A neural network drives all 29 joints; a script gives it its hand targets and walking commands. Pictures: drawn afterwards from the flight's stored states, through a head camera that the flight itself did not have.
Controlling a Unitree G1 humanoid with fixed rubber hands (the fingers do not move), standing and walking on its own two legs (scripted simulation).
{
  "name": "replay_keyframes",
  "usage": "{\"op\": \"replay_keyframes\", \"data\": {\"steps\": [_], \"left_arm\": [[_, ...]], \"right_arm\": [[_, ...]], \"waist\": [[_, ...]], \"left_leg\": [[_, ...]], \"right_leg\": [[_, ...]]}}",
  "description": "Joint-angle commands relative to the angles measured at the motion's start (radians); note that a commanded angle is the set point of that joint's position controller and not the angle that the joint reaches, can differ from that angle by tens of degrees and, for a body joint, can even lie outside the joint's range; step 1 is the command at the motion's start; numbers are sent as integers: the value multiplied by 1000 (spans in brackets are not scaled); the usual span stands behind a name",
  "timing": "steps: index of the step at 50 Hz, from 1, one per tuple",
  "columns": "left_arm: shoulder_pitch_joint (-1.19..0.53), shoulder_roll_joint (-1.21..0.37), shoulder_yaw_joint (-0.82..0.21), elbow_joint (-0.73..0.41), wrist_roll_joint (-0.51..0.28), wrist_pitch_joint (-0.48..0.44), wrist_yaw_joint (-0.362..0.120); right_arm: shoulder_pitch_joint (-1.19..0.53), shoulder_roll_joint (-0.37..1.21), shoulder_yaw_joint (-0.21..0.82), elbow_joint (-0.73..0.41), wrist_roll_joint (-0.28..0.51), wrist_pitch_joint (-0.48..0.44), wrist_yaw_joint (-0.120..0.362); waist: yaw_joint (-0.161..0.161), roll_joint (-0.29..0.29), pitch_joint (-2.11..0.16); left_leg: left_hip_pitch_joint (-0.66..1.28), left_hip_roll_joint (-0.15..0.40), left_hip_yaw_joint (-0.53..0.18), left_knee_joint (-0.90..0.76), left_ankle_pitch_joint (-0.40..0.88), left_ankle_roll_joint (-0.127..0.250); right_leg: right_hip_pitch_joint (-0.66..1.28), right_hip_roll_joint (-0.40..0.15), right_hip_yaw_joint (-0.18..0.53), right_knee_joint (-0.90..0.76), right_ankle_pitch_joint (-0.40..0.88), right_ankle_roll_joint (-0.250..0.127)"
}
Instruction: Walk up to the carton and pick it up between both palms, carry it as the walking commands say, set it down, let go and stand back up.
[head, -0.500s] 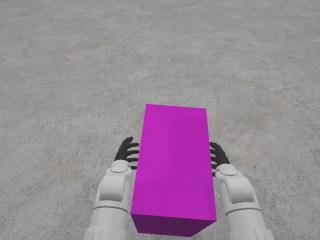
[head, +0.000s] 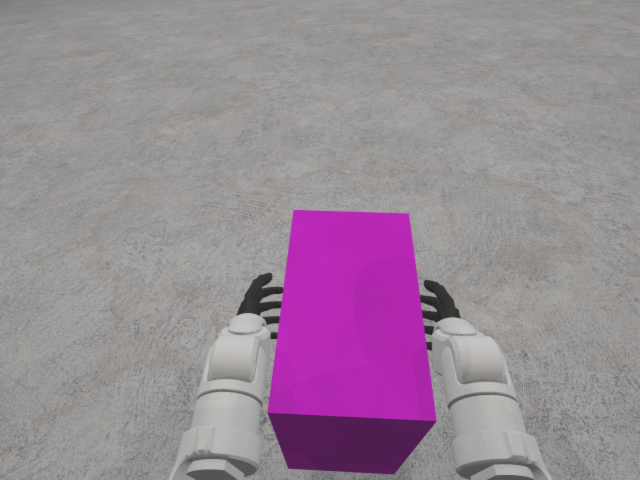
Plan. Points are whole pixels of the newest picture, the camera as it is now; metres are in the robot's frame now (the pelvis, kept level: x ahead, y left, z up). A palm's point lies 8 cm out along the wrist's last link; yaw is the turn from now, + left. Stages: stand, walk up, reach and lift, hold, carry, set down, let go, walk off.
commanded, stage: hold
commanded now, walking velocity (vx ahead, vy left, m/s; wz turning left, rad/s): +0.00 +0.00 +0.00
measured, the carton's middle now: (345, 347) +0.32 -0.03 -0.04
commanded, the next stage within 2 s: set down in 0.10 s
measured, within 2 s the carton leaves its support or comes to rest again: neither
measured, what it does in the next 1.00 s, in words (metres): stands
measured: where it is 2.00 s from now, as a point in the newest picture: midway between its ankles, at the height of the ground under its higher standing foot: outside the picture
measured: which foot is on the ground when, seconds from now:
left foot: down 0.00-1.00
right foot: down 0.00-1.00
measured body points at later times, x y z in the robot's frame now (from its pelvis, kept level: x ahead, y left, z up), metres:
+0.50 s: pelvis -0.01 +0.00 +0.00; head -0.02 -0.03 +0.45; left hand +0.31 +0.13 +0.01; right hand +0.31 -0.13 +0.00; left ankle -0.01 +0.10 -0.73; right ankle +0.07 -0.11 -0.73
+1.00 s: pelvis -0.02 +0.00 -0.04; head +0.11 -0.02 +0.39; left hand +0.35 +0.13 -0.09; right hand +0.33 -0.13 -0.11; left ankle -0.01 +0.10 -0.73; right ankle +0.07 -0.11 -0.73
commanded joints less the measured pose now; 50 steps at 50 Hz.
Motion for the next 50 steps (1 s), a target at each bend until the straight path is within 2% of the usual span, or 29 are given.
{"op": "replay_keyframes", "data": {"steps": [1, 2, 4, 5, 6, 9, 11, 12, 14, 15, 16, 18, 23, 24, 27, 29, 30, 31, 32, 33, 34, 35, 36, 37, 40, 42, 44, 47, 50], "left_arm": [[-508, -1097, -562, -165, -289, -65, -248], [-446, -1084, -531, -108, -262, -55, -246], [-446, -1102, -559, -114, -275, -58, -245], [-441, -1089, -559, -99, -267, -49, -249], [-391, -1103, -458, -157, -230, -76, -237], [-430, -1094, -426, -72, -219, -88, -240], [-415, -1099, -376, 38, -206, -99, -251], [-435, -1093, -374, 71, -201, -108, -257], [-514, -1076, -384, 76, -216, -137, -268], [-513, -1080, -373, 87, -210, -149, -273], [-528, -1094, -385, 95, -216, -161, -281], [-593, -1082, -350, 153, -196, -189, -287], [-653, -1017, -256, 189, -136, -288, -267], [-662, -1007, -243, 195, -108, -299, -258], [-674, -1006, -231, 200, -79, -365, -240], [-686, -999, -262, 184, -82, -403, -231], [-683, -992, -281, 166, -86, -427, -229], [-688, -990, -283, 195, -80, -440, -224], [-702, -993, -285, 209, -83, -461, -227], [-684, -964, -287, 209, -68, -466, -225], [-670, -956, -263, 256, -52, -478, -225], [-662, -975, -269, 277, -55, -490, -230], [-658, -957, -276, 280, -47, -496, -232], [-658, -948, -264, 296, -39, -510, -232], [-674, -940, -287, 274, -42, -532, -227], [-688, -922, -285, 271, -50, -548, -224], [-682, -913, -297, 273, -62, -571, -225], [-677, -908, -330, 245, -76, -594, -205], [-658, -900, -331, 283, -84, -605, -187]], "right_arm": [[-626, 1101, 638, -237, 351, -98, 264], [-617, 1078, 633, -239, 346, -101, 263], [-642, 1064, 655, -291, 358, -111, 265], [-582, 1071, 617, -232, 337, -97, 261], [-676, 1144, 728, -307, 372, -125, 286], [-607, 1096, 596, -163, 290, -130, 279], [-583, 1037, 498, -89, 222, -153, 266], [-577, 1039, 459, -46, 195, -169, 261], [-590, 1077, 427, -3, 159, -194, 250], [-618, 1088, 426, 2, 158, -206, 248], [-629, 1094, 420, -11, 145, -224, 240], [-645, 1072, 346, 61, 101, -250, 227], [-661, 1101, 297, 214, 57, -313, 208], [-644, 1090, 275, 236, 38, -324, 212], [-706, 1101, 333, 190, 62, -400, 213], [-693, 1110, 361, 195, 74, -433, 208], [-658, 1138, 385, 211, 84, -455, 205], [-658, 1120, 370, 230, 83, -473, 202], [-684, 1106, 374, 216, 75, -495, 196], [-664, 1117, 380, 251, 84, -505, 190], [-706, 1111, 394, 230, 73, -526, 183], [-708, 1101, 394, 220, 62, -539, 173], [-676, 1094, 381, 251, 48, -550, 166], [-707, 1096, 403, 236, 56, -564, 167], [-693, 1073, 410, 257, 51, -591, 151], [-702, 1066, 407, 258, 45, -612, 141], [-697, 1046, 405, 250, 35, -632, 125], [-683, 1041, 440, 231, 48, -657, 125], [-692, 982, 419, 220, 37, -684, 111]], "waist": [[28, -41, -473], [46, -47, -432], [25, -52, -426], [10, -13, -376], [222, 22, -392], [122, 2, -320], [94, 5, -266], [73, 49, -260], [37, 21, -242], [50, 10, -254], [32, -7, -283], [0, 21, -278], [28, -64, -326], [21, -47, -315], [76, -39, -429], [86, -39, -455], [98, 11, -523], [97, 21, -511], [71, -24, -529], [108, 10, -536], [125, -9, -522], [86, -53, -555], [98, 6, -557], [124, -20, -551], [106, -25, -576], [126, -26, -612], [107, -69, -663], [118, -40, -707], [70, -65, -699]], "left_leg": [[-44, -2, -85, -100, 325, -3], [-53, -3, -81, -100, 309, -4], [-30, 1, -90, -93, 333, -4], [-61, -1, -81, -111, 295, -4], [-70, -3, -63, -139, 326, 5], [-94, -5, -63, -155, 241, 3], [-167, 5, -77, -159, 172, -4], [-158, 5, -65, -158, 134, -7], [-172, 16, -65, -156, 96, 5], [-182, 15, -68, -145, 84, 10], [-197, 12, -61, -141, 98, 8], [-266, 16, -67, -141, 9, 8], [-332, -1, -66, -100, 24, 25], [-362, 7, -75, -98, 27, 24], [-373, -20, -58, -35, 110, 21], [-397, -24, -59, -16, 163, 24], [-385, -33, -49, 10, 183, 17], [-428, -28, -47, 24, 186, 13], [-455, -31, -54, 42, 190, 13], [-458, -43, -33, 57, 165, 12], [-510, -46, -29, 80, 167, 14], [-526, -48, -37, 91, 148, 16], [-550, -57, -22, 100, 155, 6], [-582, -51, -22, 112, 129, 10], [-611, -66, -18, 156, 122, 5], [-639, -74, -10, 181, 125, 0], [-657, -75, -14, 209, 131, 2], [-657, -85, -12, 247, 200, -11], [-682, -90, -20, 282, 211, -20]], "right_leg": [[275, 7, 91, -36, 215, 4], [269, 1, 93, -40, 203, 6], [243, 4, 97, -41, 199, 6], [238, 5, 93, -51, 176, 3], [247, 45, 86, -46, 198, 4], [210, 45, 73, -66, 147, 8], [249, 44, 76, -51, 103, -6], [237, 37, 81, -56, 78, -12], [215, 38, 76, -53, 63, -12], [221, 30, 84, -52, 49, -15], [240, 41, 76, -41, 77, -13], [238, 35, 76, -25, 40, -17], [226, 34, 84, 12, 34, 2], [212, 37, 77, 38, 52, 2], [212, 29, 97, 72, 106, 0], [198, 38, 97, 94, 155, 7], [189, 39, 107, 108, 179, -1], [164, 34, 117, 122, 190, -3], [147, 44, 104, 142, 197, 2], [123, 43, 117, 142, 169, 5], [102, 44, 121, 158, 170, 7], [107, 48, 112, 173, 168, 14], [88, 48, 122, 178, 181, 8], [89, 55, 121, 198, 159, 15], [61, 58, 122, 232, 157, 16], [20, 66, 120, 249, 143, 19], [3, 77, 109, 279, 153, 25], [-36, 89, 109, 324, 204, 24], [-103, 103, 87, 362, 208, 27]]}}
